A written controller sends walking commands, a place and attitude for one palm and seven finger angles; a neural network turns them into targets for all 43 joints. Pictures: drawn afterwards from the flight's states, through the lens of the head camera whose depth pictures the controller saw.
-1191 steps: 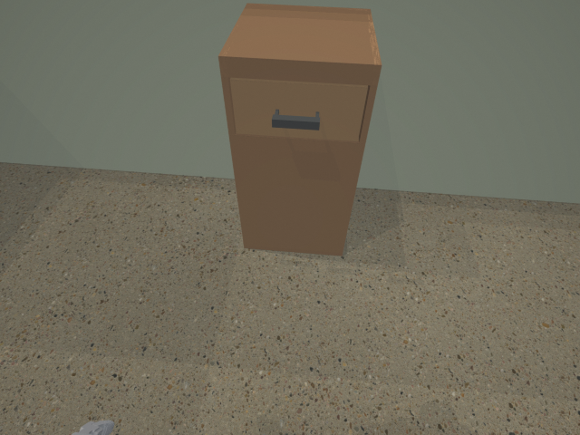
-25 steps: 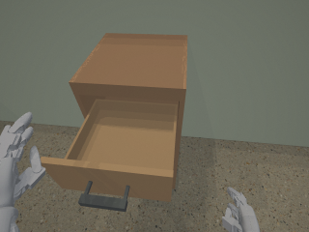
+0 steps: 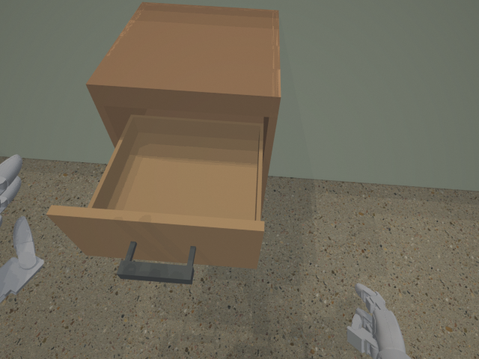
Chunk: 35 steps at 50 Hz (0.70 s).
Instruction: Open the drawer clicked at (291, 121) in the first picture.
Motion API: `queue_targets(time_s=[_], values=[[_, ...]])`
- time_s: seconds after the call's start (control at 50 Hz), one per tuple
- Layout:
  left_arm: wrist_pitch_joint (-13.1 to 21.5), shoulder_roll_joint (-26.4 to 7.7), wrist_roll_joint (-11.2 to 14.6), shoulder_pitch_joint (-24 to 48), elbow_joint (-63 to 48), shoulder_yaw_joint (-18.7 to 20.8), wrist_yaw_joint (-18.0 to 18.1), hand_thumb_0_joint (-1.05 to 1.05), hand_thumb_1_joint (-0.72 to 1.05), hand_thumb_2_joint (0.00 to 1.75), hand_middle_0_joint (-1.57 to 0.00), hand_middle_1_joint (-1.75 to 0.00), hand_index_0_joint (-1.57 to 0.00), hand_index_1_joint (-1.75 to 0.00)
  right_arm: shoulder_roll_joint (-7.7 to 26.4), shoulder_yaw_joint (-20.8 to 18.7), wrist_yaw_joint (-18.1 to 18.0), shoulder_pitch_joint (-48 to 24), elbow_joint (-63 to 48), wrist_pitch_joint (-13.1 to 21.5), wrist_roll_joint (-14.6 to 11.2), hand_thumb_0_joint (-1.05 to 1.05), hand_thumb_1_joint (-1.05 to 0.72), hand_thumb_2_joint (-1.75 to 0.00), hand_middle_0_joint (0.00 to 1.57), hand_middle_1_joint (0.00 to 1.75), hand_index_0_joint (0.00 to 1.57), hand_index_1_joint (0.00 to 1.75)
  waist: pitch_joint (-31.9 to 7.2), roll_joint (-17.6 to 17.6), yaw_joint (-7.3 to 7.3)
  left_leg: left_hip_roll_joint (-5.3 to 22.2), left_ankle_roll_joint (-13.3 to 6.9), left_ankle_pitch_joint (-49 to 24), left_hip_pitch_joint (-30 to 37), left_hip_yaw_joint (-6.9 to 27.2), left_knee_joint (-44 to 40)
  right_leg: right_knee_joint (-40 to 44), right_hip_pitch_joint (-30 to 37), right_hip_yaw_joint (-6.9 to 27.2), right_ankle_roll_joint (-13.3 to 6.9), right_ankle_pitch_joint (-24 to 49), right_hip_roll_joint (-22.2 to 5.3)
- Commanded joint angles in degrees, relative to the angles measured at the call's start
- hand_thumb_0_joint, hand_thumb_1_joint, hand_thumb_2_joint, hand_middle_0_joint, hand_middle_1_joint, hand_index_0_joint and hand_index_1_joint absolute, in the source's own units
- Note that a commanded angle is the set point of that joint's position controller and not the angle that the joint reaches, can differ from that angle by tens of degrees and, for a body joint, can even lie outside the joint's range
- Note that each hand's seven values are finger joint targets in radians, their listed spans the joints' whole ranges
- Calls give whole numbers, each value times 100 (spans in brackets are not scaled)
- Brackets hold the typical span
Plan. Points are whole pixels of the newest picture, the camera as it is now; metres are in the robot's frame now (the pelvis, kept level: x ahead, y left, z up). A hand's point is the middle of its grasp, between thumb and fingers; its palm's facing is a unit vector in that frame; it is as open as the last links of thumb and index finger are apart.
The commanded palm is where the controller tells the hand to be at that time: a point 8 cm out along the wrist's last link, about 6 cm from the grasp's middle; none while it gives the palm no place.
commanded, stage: step back with the hand held close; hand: left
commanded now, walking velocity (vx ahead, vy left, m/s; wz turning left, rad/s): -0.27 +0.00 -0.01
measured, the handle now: (159, 260) +0.29 +0.18 -0.07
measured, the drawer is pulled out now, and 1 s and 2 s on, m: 0.30 0.30 0.30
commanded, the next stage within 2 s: stop stepping back and stand still in 0.92 s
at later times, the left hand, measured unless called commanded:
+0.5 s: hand (17, 306) +0.15 +0.23 +0.17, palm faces +0.40 -0.81 -0.43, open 7.4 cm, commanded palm +0.08 +0.28 +0.19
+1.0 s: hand out of the picture +0.07 +0.19 +0.17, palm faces +0.27 -0.83 -0.49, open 7.4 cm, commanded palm +0.01 +0.24 +0.19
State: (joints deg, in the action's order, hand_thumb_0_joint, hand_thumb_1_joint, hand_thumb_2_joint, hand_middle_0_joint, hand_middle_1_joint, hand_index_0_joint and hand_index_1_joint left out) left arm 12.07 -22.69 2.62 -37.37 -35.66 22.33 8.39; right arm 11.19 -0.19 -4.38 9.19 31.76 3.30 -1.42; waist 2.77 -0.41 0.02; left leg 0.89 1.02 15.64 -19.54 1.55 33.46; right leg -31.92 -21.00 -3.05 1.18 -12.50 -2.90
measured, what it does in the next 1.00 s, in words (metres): walks backwards: right foot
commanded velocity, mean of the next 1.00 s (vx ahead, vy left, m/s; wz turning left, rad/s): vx -0.37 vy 0.00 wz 0.00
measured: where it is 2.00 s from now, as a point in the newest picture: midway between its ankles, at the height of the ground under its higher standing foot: outside the picture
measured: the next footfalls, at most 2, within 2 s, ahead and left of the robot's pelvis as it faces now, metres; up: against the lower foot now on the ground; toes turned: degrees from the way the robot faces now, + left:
right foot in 0.80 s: -0.10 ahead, -0.14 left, +0.00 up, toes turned -3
left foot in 1.10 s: -0.17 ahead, +0.07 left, +0.00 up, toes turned +3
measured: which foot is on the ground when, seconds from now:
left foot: down 0.00-0.86, up 0.88-1.00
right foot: down 0.00-0.58, up 0.60-0.78, down 0.80-1.00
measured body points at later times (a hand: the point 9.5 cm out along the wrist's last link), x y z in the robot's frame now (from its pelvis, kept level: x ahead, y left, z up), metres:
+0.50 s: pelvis -0.05 +0.00 -0.01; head -0.01 +0.01 +0.44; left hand +0.12 +0.27 +0.19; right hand +0.13 -0.23 -0.09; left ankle +0.01 +0.13 -0.72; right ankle +0.04 -0.13 -0.73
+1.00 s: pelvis -0.13 -0.04 +0.01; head -0.09 -0.03 +0.46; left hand +0.05 +0.23 +0.20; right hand +0.05 -0.27 -0.07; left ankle -0.15 +0.09 -0.67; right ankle -0.14 -0.13 -0.73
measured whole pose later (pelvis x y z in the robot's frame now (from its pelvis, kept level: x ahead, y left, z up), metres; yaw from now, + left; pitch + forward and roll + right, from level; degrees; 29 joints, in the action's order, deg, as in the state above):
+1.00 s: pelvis -0.13 -0.04 +0.01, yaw -1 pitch +4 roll +2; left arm 14.2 -22.8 2.2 -38.5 -35.0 21.6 6.9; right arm 9.9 1.0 -3.7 7.1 35.6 4.2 -0.9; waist 0.5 -3.1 -0.8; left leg -1.7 2.2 27.4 -28.5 -0.1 55.2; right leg -27.7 -16.8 -1.5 -2.1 -14.6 -0.6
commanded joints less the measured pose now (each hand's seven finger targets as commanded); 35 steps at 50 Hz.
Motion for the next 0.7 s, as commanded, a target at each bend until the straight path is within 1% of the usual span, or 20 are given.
queue_targets(time_s=[0.0,0.06,0.14,0.2,0.26,0.3,0.34,0.4,0.44,0.46,0.48,0.5,0.52,0.54,0.56,0.58,0.6,0.64,0.66,0.68], values=[[357,-746,39,64,-1010,600,187,0,90,90,-20,-30,-20,-30,732,-289,-58,-441,-835,380,16,0,-90,-90,20,30,20,30,-795,-13,-48,266,-261,165,-468,174,-462,749,552,739,-250,-96,-481],[383,-908,-6,207,-1129,701,237,0,90,90,-20,-30,-20,-30,769,-294,-76,-472,-810,415,36,0,-90,-90,20,30,20,30,-687,125,-45,251,-272,643,-447,191,-561,971,260,814,-252,-761,-465],[400,-737,-39,231,-1123,564,267,0,90,90,-20,-30,-20,-30,768,-232,-62,-450,-884,453,28,0,-90,-90,20,30,20,30,-588,488,-29,485,-353,1194,-1153,456,-1138,483,686,514,-97,-1148,-184],[446,-713,-73,204,-1222,589,292,0,90,90,-20,-30,-20,-30,778,-222,-68,-432,-935,549,14,0,-90,-90,20,30,20,30,-681,879,-3,716,-466,1276,-1723,647,-1441,-207,1290,322,-30,-552,34],[481,-827,-79,119,-1228,736,283,0,90,90,-20,-30,-20,-30,786,-249,-45,-426,-903,645,29,0,-90,-90,20,30,20,30,-892,850,26,739,-481,847,-1804,660,-1288,-441,1516,354,-44,94,37],[542,-764,-99,250,-1214,714,261,0,90,90,-20,-30,-20,-30,773,-228,-28,-417,-921,688,34,0,-90,-90,20,30,20,30,-741,788,24,781,-551,1551,-2368,674,-1305,-617,1685,474,-42,-175,6],[583,-757,-111,299,-1144,733,262,0,90,90,-20,-30,-20,-30,752,-252,3,-333,-884,703,30,0,-90,-90,20,30,20,30,-628,394,4,550,-490,1869,-2356,488,-870,-230,1325,827,-139,-486,-170],[546,-823,-31,409,-1121,680,269,0,90,90,-20,-30,-20,-30,719,-289,42,-230,-666,676,80,0,-90,-90,20,30,20,30,-773,-703,-46,-40,-186,1260,-890,48,390,1316,-35,1667,-524,-1139,-901],[473,-840,-19,415,-1077,659,277,0,90,90,-20,-30,-20,-30,660,-266,74,-282,-514,573,112,0,-90,-90,20,30,20,30,-987,-1003,-63,-203,-100,824,-87,-137,1119,1642,-454,1692,-722,-967,-1335],[429,-895,-28,352,-994,755,292,0,90,90,-20,-30,-20,-30,671,-274,67,-352,-465,526,133,0,-90,-90,20,30,20,30,-1041,-888,-70,-199,-99,681,104,-134,1021,1564,-499,1595,-753,-564,-1299],[409,-808,-30,285,-1052,666,272,0,90,90,-20,-30,-20,-30,613,-230,68,-336,-473,485,127,0,-90,-90,20,30,20,30,-1068,-915,-89,-99,-122,612,117,-51,513,1296,-270,1228,-649,-304,-1185],[396,-783,-21,279,-1166,651,245,0,90,90,-20,-30,-20,-30,673,-243,54,-388,-527,457,116,0,-90,-90,20,30,20,30,-948,-597,-94,78,-196,465,5,142,-242,986,-200,968,-473,-313,-859],[413,-835,-53,204,-1229,730,247,0,90,90,-20,-30,-20,-30,767,-289,30,-495,-598,452,119,0,-90,-90,20,30,20,30,-863,74,-61,468,-351,47,-377,588,-931,453,57,669,-224,-313,-367],[462,-811,-73,170,-1340,730,240,0,90,90,-20,-30,-20,-30,788,-286,22,-571,-700,492,89,0,-90,-90,20,30,20,30,-918,1045,-47,1051,-552,19,-1054,1054,-1466,-582,583,314,-40,-427,29],[513,-862,-138,170,-1414,807,218,0,90,90,-20,-30,-20,-30,800,-320,28,-623,-754,565,70,0,-90,-90,20,30,20,30,-962,1779,-35,1576,-757,445,-1728,1411,-2016,-1608,1084,133,41,-997,364],[528,-762,-136,70,-1416,802,252,0,90,90,-20,-30,-20,-30,707,-347,5,-452,-759,634,175,0,-90,-90,20,30,20,30,-985,1729,-80,1780,-939,-19,-1905,1650,-2069,-2380,1003,269,-1,-1387,494],[532,-667,-52,96,-1562,671,246,0,90,90,-20,-30,-20,-30,657,-359,20,-348,-698,685,226,0,-90,-90,20,30,20,30,-956,1366,-70,1756,-995,-1374,-1329,1486,-1628,-2486,494,417,-54,-1581,455],[569,-600,28,-199,-1518,607,170,0,90,90,-20,-30,-20,-30,698,-417,117,-212,-457,785,207,0,-90,-90,20,30,20,30,-1296,1220,42,1574,-939,-3271,259,1044,-930,-1866,-128,298,-30,-1524,351],[562,-628,55,-235,-1616,597,158,0,90,90,-20,-30,-20,-30,715,-415,135,-248,-412,823,215,0,-90,-90,20,30,20,30,-1428,1382,40,1567,-906,-3916,791,877,-766,-1535,-212,234,-19,-1357,355],[565,-578,74,-106,-1630,456,109,0,90,90,-20,-30,-20,-30,704,-344,177,-266,-376,856,219,0,-90,-90,20,30,20,30,-1391,1427,23,1552,-883,-4066,879,991,-771,-1251,-138,270,-32,-1248,337]])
